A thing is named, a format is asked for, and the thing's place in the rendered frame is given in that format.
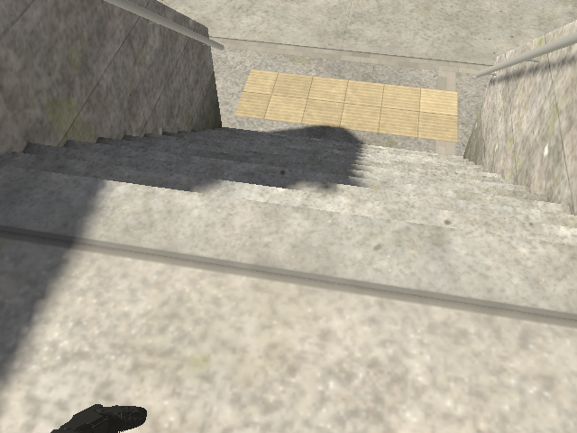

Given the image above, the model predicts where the robot left hand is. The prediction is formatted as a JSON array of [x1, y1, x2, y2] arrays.
[[51, 404, 147, 433]]

